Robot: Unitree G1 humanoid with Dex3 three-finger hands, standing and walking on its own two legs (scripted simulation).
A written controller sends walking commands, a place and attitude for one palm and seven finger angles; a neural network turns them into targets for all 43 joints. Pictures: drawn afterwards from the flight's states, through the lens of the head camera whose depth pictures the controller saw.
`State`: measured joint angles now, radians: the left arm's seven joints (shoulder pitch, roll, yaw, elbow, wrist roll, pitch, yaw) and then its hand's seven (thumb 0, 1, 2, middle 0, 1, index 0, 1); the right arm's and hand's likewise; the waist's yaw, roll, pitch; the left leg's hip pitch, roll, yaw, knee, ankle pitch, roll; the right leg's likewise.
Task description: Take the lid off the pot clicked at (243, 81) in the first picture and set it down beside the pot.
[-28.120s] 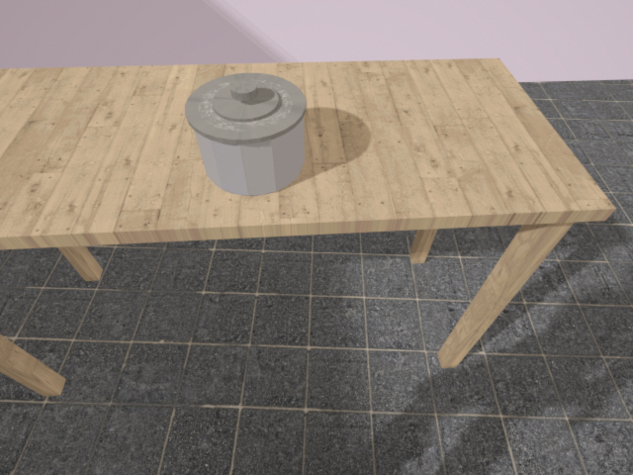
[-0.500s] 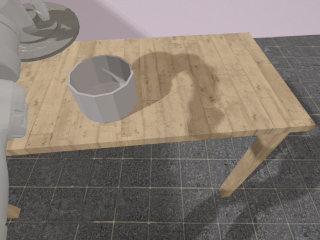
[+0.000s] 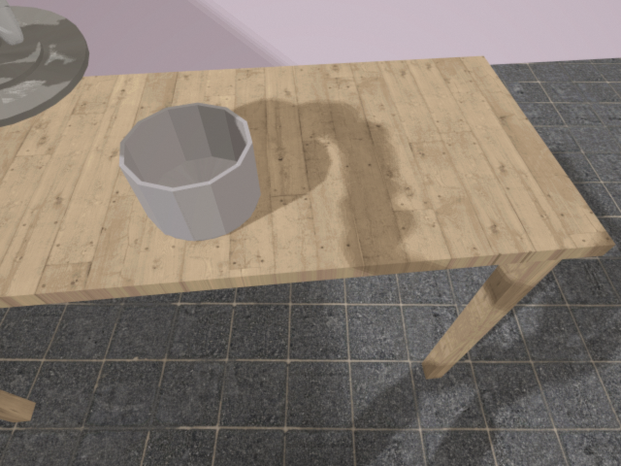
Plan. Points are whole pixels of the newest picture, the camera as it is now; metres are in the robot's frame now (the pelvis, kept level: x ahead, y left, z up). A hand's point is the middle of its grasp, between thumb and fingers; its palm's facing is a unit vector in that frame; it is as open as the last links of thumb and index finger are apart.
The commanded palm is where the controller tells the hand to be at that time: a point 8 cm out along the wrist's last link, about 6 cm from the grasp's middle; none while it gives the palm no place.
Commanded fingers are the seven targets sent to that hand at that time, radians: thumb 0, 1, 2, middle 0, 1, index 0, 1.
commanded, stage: move the lid sideways beside the pot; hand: left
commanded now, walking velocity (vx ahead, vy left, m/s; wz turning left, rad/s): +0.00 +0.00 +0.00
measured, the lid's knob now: out of the picture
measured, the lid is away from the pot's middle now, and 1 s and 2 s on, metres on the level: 0.17 0.24 0.24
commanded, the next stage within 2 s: lower the lid onto the table in 0.66 s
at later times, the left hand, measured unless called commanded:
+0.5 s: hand out of the picture +0.46 +0.35 +0.29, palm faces -0.21 -0.21 -0.96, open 6.5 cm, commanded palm +0.48 +0.36 +0.38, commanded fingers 0.00 0.81 0.80 -0.83 -1.10 -0.90 -1.08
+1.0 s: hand out of the picture +0.46 +0.36 +0.28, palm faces -0.24 -0.29 -0.93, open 6.5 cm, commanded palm +0.48 +0.36 +0.36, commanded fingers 0.00 0.81 0.80 -0.83 -1.10 -0.90 -1.08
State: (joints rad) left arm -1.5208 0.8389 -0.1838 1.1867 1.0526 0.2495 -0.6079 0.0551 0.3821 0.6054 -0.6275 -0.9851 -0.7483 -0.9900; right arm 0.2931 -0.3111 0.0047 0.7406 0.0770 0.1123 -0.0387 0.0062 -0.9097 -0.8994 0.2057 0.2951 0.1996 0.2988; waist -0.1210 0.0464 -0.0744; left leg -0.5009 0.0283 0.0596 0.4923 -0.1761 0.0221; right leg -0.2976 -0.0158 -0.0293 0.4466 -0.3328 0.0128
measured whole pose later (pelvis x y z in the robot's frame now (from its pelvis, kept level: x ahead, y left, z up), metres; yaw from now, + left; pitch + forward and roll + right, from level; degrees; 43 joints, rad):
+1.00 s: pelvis +0.00 +0.01 +0.00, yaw +0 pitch +11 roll -1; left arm -1.58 0.97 -0.18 1.34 1.07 0.26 -0.63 0.06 0.38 0.60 -0.62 -0.99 -0.75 -0.99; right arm 0.31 -0.32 0.03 0.75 0.09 0.10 -0.05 0.00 -0.91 -0.90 0.21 0.30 0.20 0.30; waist -0.14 0.04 -0.04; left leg -0.52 0.03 0.06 0.50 -0.17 0.03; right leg -0.30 -0.01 -0.03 0.42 -0.31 0.02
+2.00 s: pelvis +0.00 +0.01 -0.01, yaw -1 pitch +12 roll -2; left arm -1.44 0.98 -0.10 1.34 1.05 0.15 -0.57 0.07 0.39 0.60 -0.62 -0.99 -0.75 -1.00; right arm 0.34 -0.32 0.02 0.74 0.09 0.11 -0.06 0.00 -0.91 -0.90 0.21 0.30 0.20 0.30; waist -0.16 0.03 -0.05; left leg -0.58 0.04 0.06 0.58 -0.21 0.04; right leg -0.36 0.00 -0.02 0.48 -0.34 0.03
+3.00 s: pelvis -0.02 +0.03 -0.02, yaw -2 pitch +15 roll -4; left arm -1.37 0.95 -0.11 1.37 1.04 0.04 -0.53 0.07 0.39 0.60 -0.61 -0.98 -0.75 -1.00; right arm 0.38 -0.31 0.02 0.75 0.08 0.08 -0.09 0.00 -0.91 -0.90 0.21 0.30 0.20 0.30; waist -0.17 0.03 -0.06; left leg -0.71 0.05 0.05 0.69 -0.23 0.06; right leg -0.48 0.00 -0.02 0.58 -0.36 0.04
